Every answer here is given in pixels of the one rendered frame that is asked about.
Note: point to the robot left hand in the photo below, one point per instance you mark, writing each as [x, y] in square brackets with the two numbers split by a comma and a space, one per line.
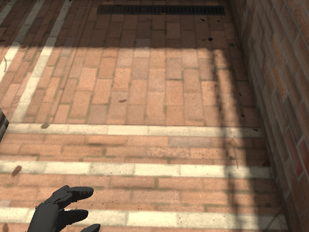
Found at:
[50, 215]

